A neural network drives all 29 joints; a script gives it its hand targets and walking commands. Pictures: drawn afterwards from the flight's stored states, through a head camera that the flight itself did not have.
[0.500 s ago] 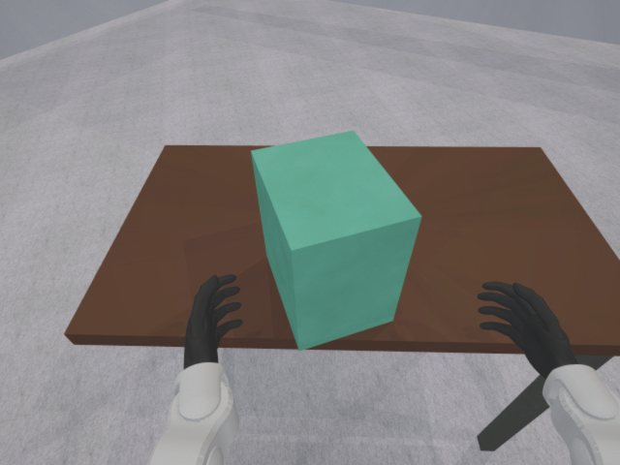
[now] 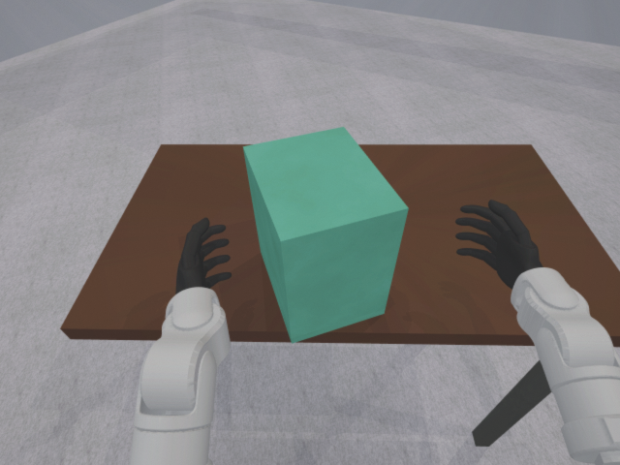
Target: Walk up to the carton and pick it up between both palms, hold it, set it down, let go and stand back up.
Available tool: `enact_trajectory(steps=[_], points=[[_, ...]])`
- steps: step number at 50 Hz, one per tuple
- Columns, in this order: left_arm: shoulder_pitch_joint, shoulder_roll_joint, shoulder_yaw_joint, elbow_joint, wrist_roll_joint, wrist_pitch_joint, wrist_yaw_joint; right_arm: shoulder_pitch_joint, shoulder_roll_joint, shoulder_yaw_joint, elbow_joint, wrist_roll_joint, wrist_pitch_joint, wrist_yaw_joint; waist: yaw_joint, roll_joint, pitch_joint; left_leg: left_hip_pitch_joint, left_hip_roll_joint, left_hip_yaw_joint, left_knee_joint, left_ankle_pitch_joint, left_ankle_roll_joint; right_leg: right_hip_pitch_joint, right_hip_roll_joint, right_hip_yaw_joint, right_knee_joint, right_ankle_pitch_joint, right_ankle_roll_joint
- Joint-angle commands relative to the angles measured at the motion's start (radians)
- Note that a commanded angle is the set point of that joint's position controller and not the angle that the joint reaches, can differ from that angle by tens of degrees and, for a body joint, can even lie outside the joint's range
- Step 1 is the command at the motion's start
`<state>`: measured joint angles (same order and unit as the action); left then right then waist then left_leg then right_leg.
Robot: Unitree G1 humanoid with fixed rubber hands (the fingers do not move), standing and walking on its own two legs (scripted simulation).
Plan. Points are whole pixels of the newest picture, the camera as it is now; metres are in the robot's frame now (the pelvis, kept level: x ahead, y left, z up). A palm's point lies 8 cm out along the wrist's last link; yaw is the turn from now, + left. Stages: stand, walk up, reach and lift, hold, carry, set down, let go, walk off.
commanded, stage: reach and lift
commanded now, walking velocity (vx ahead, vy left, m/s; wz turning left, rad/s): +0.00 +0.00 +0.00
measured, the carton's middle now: (317, 235) +0.45 +0.01 +0.05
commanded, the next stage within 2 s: none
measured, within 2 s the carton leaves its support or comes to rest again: neither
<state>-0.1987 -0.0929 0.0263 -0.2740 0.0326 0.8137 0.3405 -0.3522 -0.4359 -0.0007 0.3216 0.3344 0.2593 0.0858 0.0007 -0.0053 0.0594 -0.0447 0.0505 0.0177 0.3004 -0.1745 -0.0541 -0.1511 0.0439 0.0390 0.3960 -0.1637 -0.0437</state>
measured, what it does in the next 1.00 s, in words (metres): stands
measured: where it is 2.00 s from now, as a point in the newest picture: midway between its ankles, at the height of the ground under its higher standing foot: outside the picture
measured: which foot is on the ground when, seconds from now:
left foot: down 0.00-1.00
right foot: down 0.00-1.00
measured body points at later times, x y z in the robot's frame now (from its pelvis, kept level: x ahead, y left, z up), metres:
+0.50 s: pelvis +0.01 +0.00 +0.00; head +0.00 -0.01 +0.45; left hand +0.36 +0.15 +0.16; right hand +0.41 -0.21 +0.15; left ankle +0.00 +0.16 -0.75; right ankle +0.04 -0.09 -0.75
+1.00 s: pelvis +0.02 +0.00 +0.00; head +0.03 -0.01 +0.45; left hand +0.42 +0.17 +0.19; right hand +0.48 -0.18 +0.19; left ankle +0.00 +0.16 -0.75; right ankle +0.04 -0.09 -0.75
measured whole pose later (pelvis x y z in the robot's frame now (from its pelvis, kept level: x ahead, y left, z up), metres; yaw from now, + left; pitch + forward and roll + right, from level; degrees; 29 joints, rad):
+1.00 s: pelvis +0.02 +0.00 +0.00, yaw +0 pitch +1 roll +1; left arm -0.84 0.00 0.19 0.37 0.03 0.75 0.35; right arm -1.01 -0.44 0.15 0.91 0.38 0.30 0.08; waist 0.06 0.01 -0.01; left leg -0.13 0.05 0.02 0.30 -0.18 -0.06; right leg -0.23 0.05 0.04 0.38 -0.17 -0.04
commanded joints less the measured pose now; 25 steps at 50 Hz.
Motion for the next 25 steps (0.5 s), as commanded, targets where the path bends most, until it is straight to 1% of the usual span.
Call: enact_trajectory(steps=[1, 2, 3, 4, 5, 6, 7, 8, 9, 10, 11, 12, 13, 14, 15, 16, 17, 18, 19, 20, 21, 22, 23, 24, 25], points=[[-0.419, 0.033, 0.052, -0.060, -0.018, -0.013, 0.003, -0.511, -0.244, -0.007, -0.073, 0.107, -0.011, -0.015, 0.103, -0.098, -0.279, -0.014, -0.022, 0.009, -0.047, 0.043, 0.055, 0.052, 0.000, 0.037, -0.136, 0.003, -0.002], [-0.434, 0.042, 0.069, -0.071, -0.023, -0.015, 0.007, -0.508, -0.234, 0.004, -0.043, 0.119, -0.007, -0.009, 0.103, -0.104, -0.294, -0.015, -0.023, 0.020, -0.047, 0.035, 0.050, 0.067, 0.006, 0.032, -0.129, 0.008, 0.001], [-0.471, 0.049, 0.072, -0.074, -0.009, -0.014, 0.011, -0.558, -0.231, 0.016, -0.063, 0.133, -0.014, -0.010, 0.117, -0.073, -0.321, -0.012, -0.025, 0.018, -0.049, 0.051, 0.046, 0.073, 0.005, 0.028, -0.122, 0.030, -0.003], [-0.423, 0.015, 0.075, -0.027, 0.000, -0.008, 0.009, -0.512, -0.232, 0.032, 0.017, 0.118, -0.004, -0.006, 0.109, -0.102, -0.291, -0.010, -0.023, 0.012, -0.041, 0.079, 0.049, 0.069, 0.010, 0.029, -0.122, 0.075, 0.002], [-0.457, 0.022, 0.091, -0.002, 0.008, -0.005, 0.008, -0.549, -0.233, 0.046, 0.038, 0.125, -0.002, -0.008, 0.126, -0.086, -0.276, -0.019, -0.025, 0.026, -0.045, 0.069, 0.052, 0.070, 0.013, 0.024, -0.121, 0.054, 0.006], [-0.413, 0.013, 0.096, 0.006, 0.032, 0.011, 0.007, -0.503, -0.232, 0.056, 0.059, 0.132, 0.003, -0.009, 0.127, -0.075, -0.289, 0.008, -0.025, 0.022, -0.043, 0.093, 0.051, 0.087, 0.008, 0.034, -0.132, 0.086, -0.003], [-0.448, 0.044, 0.109, 0.002, 0.024, 0.010, 0.003, -0.558, -0.238, 0.063, -0.001, 0.141, -0.006, -0.015, 0.140, -0.087, -0.315, -0.009, -0.037, 0.025, -0.034, 0.110, 0.056, 0.117, 0.004, 0.039, -0.124, 0.142, 0.005], [-0.484, 0.051, 0.127, -0.012, 0.029, 0.008, 0.000, -0.581, -0.220, 0.079, 0.015, 0.156, -0.005, -0.019, 0.141, -0.099, -0.307, -0.034, -0.042, 0.035, -0.030, 0.126, 0.054, 0.136, 0.005, 0.045, -0.117, 0.179, 0.020], [-0.505, 0.064, 0.128, -0.014, 0.017, 0.001, -0.002, -0.612, -0.225, 0.082, 0.018, 0.148, -0.008, -0.021, 0.157, -0.113, -0.346, -0.029, -0.041, 0.033, -0.022, 0.144, 0.052, 0.151, 0.007, 0.042, -0.100, 0.219, 0.023], [-0.534, 0.055, 0.105, -0.036, 0.018, -0.005, -0.005, -0.599, -0.252, 0.055, 0.050, 0.141, -0.010, -0.022, 0.113, -0.066, -0.359, -0.007, -0.038, 0.024, -0.030, 0.138, 0.044, 0.130, 0.007, 0.022, -0.101, 0.196, 0.014], [-0.547, 0.056, 0.100, -0.014, 0.003, -0.003, -0.007, -0.643, -0.252, 0.051, 0.028, 0.136, -0.009, -0.027, 0.132, -0.073, -0.354, -0.015, -0.038, 0.023, -0.020, 0.146, 0.048, 0.122, 0.007, 0.026, -0.099, 0.200, 0.014], [-0.551, 0.060, 0.089, -0.020, 0.004, -0.008, -0.009, -0.640, -0.247, 0.041, 0.010, 0.132, -0.011, -0.030, 0.113, -0.064, -0.382, 0.023, -0.034, 0.032, -0.021, 0.142, 0.042, 0.098, 0.024, 0.004, -0.091, 0.190, 0.012], [-0.600, 0.078, 0.114, 0.019, 0.005, -0.004, -0.006, -0.697, -0.238, 0.066, 0.042, 0.162, -0.012, -0.028, 0.131, -0.056, -0.348, 0.009, -0.033, 0.025, -0.017, 0.153, 0.038, 0.082, 0.028, 0.003, -0.105, 0.176, 0.004], [-0.609, 0.094, 0.127, 0.070, 0.017, 0.008, -0.007, -0.709, -0.256, 0.064, 0.092, 0.157, -0.003, -0.023, 0.142, -0.035, -0.325, -0.013, -0.035, 0.031, -0.019, 0.119, 0.040, 0.079, 0.027, 0.006, -0.106, 0.136, 0.002], [-0.616, 0.055, 0.109, 0.080, -0.002, -0.001, -0.008, -0.702, -0.242, 0.066, 0.126, 0.138, 0.001, -0.014, 0.134, -0.061, -0.320, -0.033, -0.034, 0.025, -0.030, 0.093, 0.048, 0.097, 0.019, 0.010, -0.111, 0.104, 0.008], [-0.640, 0.049, 0.077, 0.032, -0.016, -0.010, -0.005, -0.729, -0.240, 0.051, 0.100, 0.138, 0.000, -0.012, 0.121, -0.023, -0.357, -0.008, -0.034, 0.025, -0.021, 0.108, 0.038, 0.065, 0.024, -0.002, -0.098, 0.128, 0.000], [-0.621, 0.066, 0.114, 0.028, 0.002, -0.014, 0.001, -0.735, -0.242, 0.077, 0.106, 0.149, -0.002, -0.007, 0.139, -0.048, -0.385, -0.009, -0.030, 0.024, -0.020, 0.136, 0.033, 0.088, 0.032, -0.001, -0.093, 0.162, -0.002], [-0.622, 0.089, 0.138, 0.017, 0.005, -0.016, 0.000, -0.732, -0.244, 0.082, 0.072, 0.158, -0.012, -0.018, 0.161, -0.036, -0.424, 0.011, -0.035, 0.027, -0.003, 0.191, 0.032, 0.117, 0.031, 0.007, -0.087, 0.217, -0.004], [-0.613, 0.080, 0.157, 0.106, 0.036, -0.009, -0.005, -0.707, -0.224, 0.109, 0.183, 0.150, -0.003, -0.019, 0.164, -0.054, -0.345, 0.009, -0.032, 0.036, -0.011, 0.200, 0.037, 0.099, 0.046, -0.001, -0.087, 0.245, -0.002], [-0.631, 0.061, 0.137, 0.139, 0.027, 0.000, -0.007, -0.742, -0.228, 0.102, 0.191, 0.154, -0.006, -0.014, 0.142, -0.029, -0.353, 0.011, -0.036, 0.030, -0.010, 0.183, 0.030, 0.085, 0.040, -0.006, -0.098, 0.232, -0.001], [-0.678, 0.098, 0.139, 0.111, 0.013, -0.005, -0.005, -0.801, -0.239, 0.091, 0.155, 0.160, -0.004, -0.015, 0.153, -0.027, -0.363, -0.027, -0.038, 0.035, -0.011, 0.147, 0.032, 0.098, 0.035, -0.005, -0.091, 0.188, 0.004], [-0.716, 0.112, 0.138, 0.062, 0.000, -0.015, -0.006, -0.814, -0.243, 0.089, 0.107, 0.159, -0.013, -0.014, 0.158, -0.025, -0.424, -0.001, -0.040, 0.036, -0.004, 0.178, 0.038, 0.106, 0.036, -0.005, -0.078, 0.222, 0.000], [-0.757, 0.102, 0.113, 0.056, -0.006, -0.018, 0.001, -0.869, -0.260, 0.073, 0.114, 0.172, -0.020, -0.013, 0.151, -0.005, -0.447, 0.020, -0.032, 0.027, 0.001, 0.178, 0.022, 0.093, 0.041, -0.021, -0.076, 0.192, -0.010], [-0.781, 0.114, 0.128, 0.126, -0.014, -0.024, 0.001, -0.903, -0.236, 0.102, 0.138, 0.162, -0.013, -0.008, 0.167, -0.036, -0.428, -0.039, -0.035, 0.032, 0.001, 0.143, 0.036, 0.103, 0.033, -0.007, -0.081, 0.178, 0.000], [-0.751, 0.119, 0.147, 0.107, 0.006, -0.025, 0.006, -0.855, -0.268, 0.090, 0.178, 0.151, -0.014, -0.011, 0.174, -0.026, -0.441, 0.024, -0.026, 0.032, 0.006, 0.226, 0.023, 0.098, 0.052, -0.021, -0.079, 0.233, -0.011]])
